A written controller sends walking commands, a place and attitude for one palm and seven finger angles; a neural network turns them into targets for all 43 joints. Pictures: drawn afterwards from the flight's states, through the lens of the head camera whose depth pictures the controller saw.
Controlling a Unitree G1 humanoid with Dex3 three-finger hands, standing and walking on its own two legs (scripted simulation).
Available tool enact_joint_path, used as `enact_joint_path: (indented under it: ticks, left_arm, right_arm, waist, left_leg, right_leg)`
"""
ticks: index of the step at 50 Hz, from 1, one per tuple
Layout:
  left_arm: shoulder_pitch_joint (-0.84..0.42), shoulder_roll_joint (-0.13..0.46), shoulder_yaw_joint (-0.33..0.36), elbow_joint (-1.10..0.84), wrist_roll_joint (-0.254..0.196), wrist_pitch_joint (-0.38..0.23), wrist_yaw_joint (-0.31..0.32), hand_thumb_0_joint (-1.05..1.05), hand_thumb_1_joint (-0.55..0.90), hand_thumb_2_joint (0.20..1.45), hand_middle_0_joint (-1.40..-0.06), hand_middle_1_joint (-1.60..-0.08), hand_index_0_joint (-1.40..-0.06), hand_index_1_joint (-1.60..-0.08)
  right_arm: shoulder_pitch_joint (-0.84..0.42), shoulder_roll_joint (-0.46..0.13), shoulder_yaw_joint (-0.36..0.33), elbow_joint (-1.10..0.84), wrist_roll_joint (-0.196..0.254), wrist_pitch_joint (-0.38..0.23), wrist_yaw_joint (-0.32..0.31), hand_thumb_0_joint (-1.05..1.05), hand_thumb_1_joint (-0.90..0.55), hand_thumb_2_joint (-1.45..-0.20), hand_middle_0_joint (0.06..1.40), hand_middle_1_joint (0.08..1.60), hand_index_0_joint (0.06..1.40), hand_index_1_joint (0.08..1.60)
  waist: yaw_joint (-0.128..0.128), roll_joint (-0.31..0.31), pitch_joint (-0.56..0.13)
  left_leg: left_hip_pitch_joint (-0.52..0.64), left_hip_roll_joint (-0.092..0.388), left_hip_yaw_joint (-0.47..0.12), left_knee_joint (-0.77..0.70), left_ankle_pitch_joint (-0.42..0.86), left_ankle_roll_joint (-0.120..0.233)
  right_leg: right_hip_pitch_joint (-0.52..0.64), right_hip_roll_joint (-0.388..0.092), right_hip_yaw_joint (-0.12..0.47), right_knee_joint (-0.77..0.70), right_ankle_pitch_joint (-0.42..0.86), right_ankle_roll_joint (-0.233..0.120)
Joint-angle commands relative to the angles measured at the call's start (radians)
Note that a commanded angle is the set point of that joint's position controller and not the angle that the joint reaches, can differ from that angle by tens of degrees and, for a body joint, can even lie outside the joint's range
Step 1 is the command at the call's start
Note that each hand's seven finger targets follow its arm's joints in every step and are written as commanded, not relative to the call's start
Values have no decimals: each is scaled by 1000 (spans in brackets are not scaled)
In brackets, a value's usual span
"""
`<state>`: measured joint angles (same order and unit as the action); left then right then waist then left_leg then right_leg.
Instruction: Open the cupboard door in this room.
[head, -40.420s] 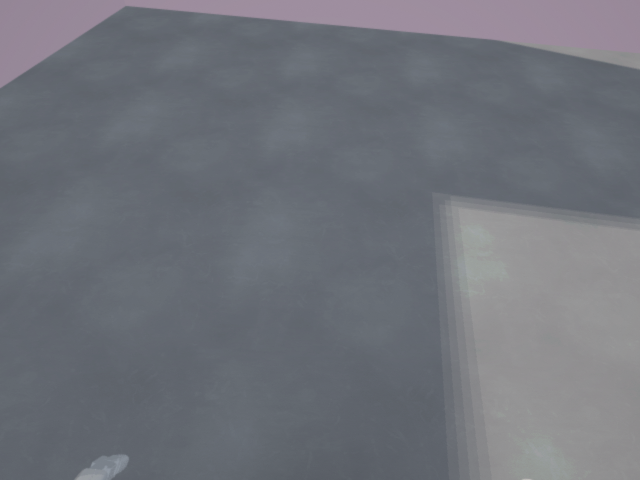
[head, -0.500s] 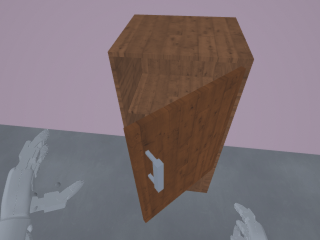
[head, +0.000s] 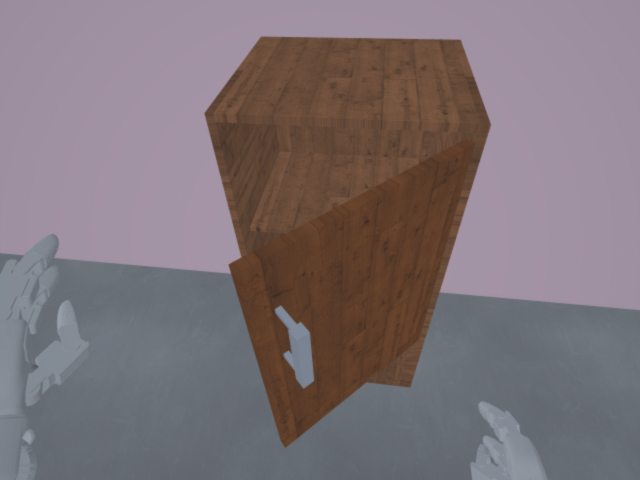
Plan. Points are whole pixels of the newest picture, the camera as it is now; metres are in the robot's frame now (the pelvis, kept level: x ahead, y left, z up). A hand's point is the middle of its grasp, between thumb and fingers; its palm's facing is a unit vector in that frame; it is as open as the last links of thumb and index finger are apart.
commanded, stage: draw the hand back to the body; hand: left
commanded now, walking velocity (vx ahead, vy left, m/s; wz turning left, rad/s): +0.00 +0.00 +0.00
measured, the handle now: (294, 347) +0.30 +0.09 -0.02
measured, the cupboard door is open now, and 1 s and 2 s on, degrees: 45 45 45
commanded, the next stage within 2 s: step back with the hand held close in 0.14 s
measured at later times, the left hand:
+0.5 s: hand (85, 352) +0.18 +0.26 +0.14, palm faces +0.35 -0.81 -0.48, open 7.4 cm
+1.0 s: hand out of the picture +0.09 +0.28 +0.15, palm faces +0.44 -0.77 -0.46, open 7.4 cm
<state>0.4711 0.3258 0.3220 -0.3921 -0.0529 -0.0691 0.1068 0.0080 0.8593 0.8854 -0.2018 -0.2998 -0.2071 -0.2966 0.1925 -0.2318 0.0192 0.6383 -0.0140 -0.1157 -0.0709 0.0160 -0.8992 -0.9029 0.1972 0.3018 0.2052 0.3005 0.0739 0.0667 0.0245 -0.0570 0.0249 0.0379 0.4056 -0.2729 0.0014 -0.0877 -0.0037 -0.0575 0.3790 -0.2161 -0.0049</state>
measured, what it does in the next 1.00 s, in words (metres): shifts its weight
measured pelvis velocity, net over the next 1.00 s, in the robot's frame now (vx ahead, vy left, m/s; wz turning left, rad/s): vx -0.11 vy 0.02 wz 0.01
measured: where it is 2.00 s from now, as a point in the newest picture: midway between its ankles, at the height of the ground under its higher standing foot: outside the picture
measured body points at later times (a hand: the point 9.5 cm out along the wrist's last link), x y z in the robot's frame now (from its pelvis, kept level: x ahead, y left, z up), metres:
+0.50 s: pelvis -0.03 +0.00 +0.00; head -0.01 -0.01 +0.45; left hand +0.16 +0.30 +0.17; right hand +0.16 -0.24 -0.08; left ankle -0.03 +0.11 -0.74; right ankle +0.00 -0.12 -0.74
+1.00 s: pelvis -0.11 +0.02 -0.02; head -0.10 +0.03 +0.43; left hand +0.06 +0.32 +0.17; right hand +0.06 -0.21 -0.09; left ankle -0.03 +0.11 -0.74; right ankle +0.00 -0.11 -0.74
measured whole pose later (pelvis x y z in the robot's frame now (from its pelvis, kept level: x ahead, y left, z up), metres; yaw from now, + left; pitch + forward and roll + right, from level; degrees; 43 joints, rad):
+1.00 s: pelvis -0.11 +0.02 -0.02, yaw +1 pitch -2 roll -1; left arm 0.51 0.37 0.41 -0.50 0.01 -0.21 0.14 0.01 0.89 0.90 -0.21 -0.30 -0.21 -0.30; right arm 0.21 -0.22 0.01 0.56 -0.01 -0.07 -0.07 0.02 -0.90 -0.90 0.20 0.30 0.21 0.30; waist 0.01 0.00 0.06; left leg -0.39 0.00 0.04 0.63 -0.28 0.06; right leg -0.38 -0.01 -0.01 0.53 -0.15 0.02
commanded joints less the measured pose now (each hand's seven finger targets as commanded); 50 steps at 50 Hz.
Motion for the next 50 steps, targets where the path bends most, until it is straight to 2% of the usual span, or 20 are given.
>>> enact_joint_path:
  ticks: [1,7,9,10,12,13,14,15,17,19,20,24,27,28,29,32,36,41,47,50]
  left_arm:
    - [-81,212,149,-220,4,-70,22,0,900,900,-200,-300,-200,-300]
    - [-101,193,124,-216,7,-75,21,0,900,900,-200,-300,-200,-300]
    - [-104,196,122,-209,9,-78,21,0,900,900,-200,-300,-200,-300]
    - [-90,201,132,-198,4,-79,21,0,900,900,-200,-300,-200,-300]
    - [-77,190,126,-181,3,-80,17,0,900,900,-200,-300,-200,-300]
    - [-189,218,132,-245,4,-89,19,0,900,900,-200,-300,-200,-300]
    - [-354,375,289,-253,19,-143,34,0,900,900,-200,-300,-200,-300]
    - [-167,260,213,-140,12,-141,20,0,900,900,-200,-300,-200,-300]
    - [-55,214,166,-127,11,-127,4,0,900,900,-200,-300,-200,-300]
    - [-25,209,159,-173,12,-140,3,0,900,900,-200,-300,-200,-300]
    - [13,210,163,-176,10,-140,5,0,900,900,-200,-300,-200,-300]
    - [69,271,222,-277,7,-142,20,0,900,900,-200,-300,-200,-300]
    - [89,284,244,-316,6,-145,29,0,900,900,-200,-300,-200,-300]
    - [91,285,249,-316,5,-146,31,0,900,900,-200,-300,-200,-300]
    - [85,299,261,-324,7,-149,34,0,900,900,-200,-300,-200,-300]
    - [93,269,242,-300,10,-153,38,0,900,900,-200,-300,-200,-300]
    - [68,247,227,-282,26,-166,42,0,900,900,-200,-300,-200,-300]
    - [24,233,218,-286,48,-187,48,0,900,900,-200,-300,-200,-300]
    - [-43,249,225,-343,62,-214,63,0,900,900,-200,-300,-200,-300]
    - [-29,273,244,-382,49,-227,73,0,900,900,-200,-300,-200,-300]
  right_arm:
    - [-135,-90,-34,-158,3,-57,-16,0,-900,-900,200,300,200,300]
    - [-140,-86,-34,-147,5,-68,-16,0,-900,-900,200,300,200,300]
    - [-141,-90,-37,-141,4,-72,-16,0,-900,-900,200,300,200,300]
    - [-139,-90,-38,-142,3,-73,-16,0,-900,-900,200,300,200,300]
    - [-143,-88,-41,-142,5,-70,-15,0,-900,-900,200,300,200,300]
    - [-150,-93,-40,-140,7,-73,-15,0,-900,-900,200,300,200,300]
    - [-132,-94,-16,-175,21,-53,-15,0,-900,-900,200,300,200,300]
    - [-127,-93,-37,-156,14,-39,-19,0,-900,-900,200,300,200,300]
    - [-132,-107,-47,-170,11,-14,-8,0,-900,-900,200,300,200,300]
    - [-137,-116,-53,-178,5,0,-9,0,-900,-900,200,300,200,300]
    - [-134,-116,-54,-185,7,6,-8,0,-900,-900,200,300,200,300]
    - [-140,-117,-65,-214,10,29,-12,0,-900,-900,200,300,200,300]
    - [-137,-111,-71,-239,14,42,-17,0,-900,-900,200,300,200,300]
    - [-135,-110,-72,-243,17,44,-18,0,-900,-900,200,300,200,300]
    - [-140,-115,-74,-242,14,46,-21,0,-900,-900,200,300,200,300]
    - [-131,-118,-74,-250,17,46,-22,0,-900,-900,200,300,200,300]
    - [-120,-129,-75,-252,18,34,-21,0,-900,-900,200,300,200,300]
    - [-105,-133,-76,-254,20,12,-18,0,-900,-900,200,300,200,300]
    - [-80,-132,-73,-244,8,-17,-19,0,-900,-900,200,300,200,300]
    - [-71,-118,-70,-235,8,-28,-19,0,-900,-900,200,300,200,300]
  waist:
    - [7,-21,-82]
    - [-1,32,-43]
    - [0,17,-40]
    - [2,-27,-51]
    - [2,-51,-44]
    - [-5,-27,-69]
    - [-53,30,70]
    - [-54,-95,20]
    - [-56,-122,-28]
    - [-58,-33,-90]
    - [-57,-18,-128]
    - [-51,-11,-225]
    - [-51,-33,-221]
    - [-51,-38,-207]
    - [-49,-2,-208]
    - [-50,21,-152]
    - [-55,37,-93]
    - [-64,-3,-43]
    - [-74,-25,-29]
    - [-75,-33,-72]
  left_leg:
    - [-24,-2,-5,-49,277,20]
    - [-15,-4,-1,-57,225,16]
    - [-13,-4,-5,-59,224,16]
    - [-11,-2,-5,-60,225,19]
    - [-12,-2,-1,-58,221,22]
    - [0,-6,-2,-57,215,23]
    - [-98,1,-19,-47,105,25]
    - [-91,7,-29,-10,112,31]
    - [-50,5,-11,14,168,29]
    - [-64,11,-11,3,227,25]
    - [-62,19,-7,-3,255,22]
    - [-82,33,-20,-3,353,20]
    - [-125,41,-29,-1,368,18]
    - [-142,43,-34,-7,355,18]
    - [-160,44,-41,-18,347,21]
    - [-244,67,-56,-52,251,32]
    - [-420,94,-84,-111,-18,63]
    - [-576,103,-112,-118,-305,92]
    - [-535,67,-116,-6,-392,85]
    - [-433,45,-123,24,-300,65]
  right_leg:
    - [52,-4,34,-50,225,-11]
    - [22,-2,38,-79,163,-11]
    - [24,0,37,-83,162,-13]
    - [29,-1,39,-83,166,-9]
    - [24,1,43,-88,162,-6]
    - [25,-1,49,-91,157,-5]
    - [-94,-41,132,-140,161,-14]
    - [-110,-62,133,-147,174,-11]
    - [-111,-74,131,-140,261,-11]
    - [-67,-81,105,-91,327,-13]
    - [-49,-77,103,-69,345,-10]
    - [6,-66,82,5,425,-4]
    - [2,-53,85,41,441,-2]
    - [-7,-49,83,48,420,0]
    - [4,-44,80,60,406,1]
    - [-7,-27,76,91,308,10]
    - [39,-16,81,149,196,17]
    - [45,-22,110,163,53,19]
    - [-122,-54,183,57,-226,-5]
    - [-189,-60,184,57,-170,-18]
